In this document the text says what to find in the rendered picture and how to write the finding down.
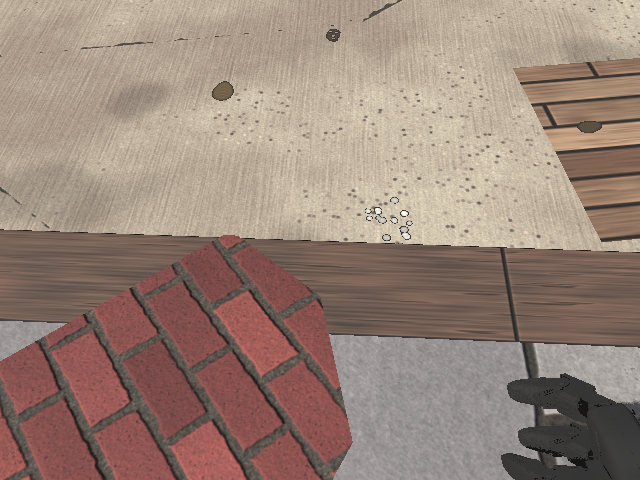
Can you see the right robot hand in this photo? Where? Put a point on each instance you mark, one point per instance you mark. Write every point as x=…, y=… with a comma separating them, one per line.
x=608, y=450

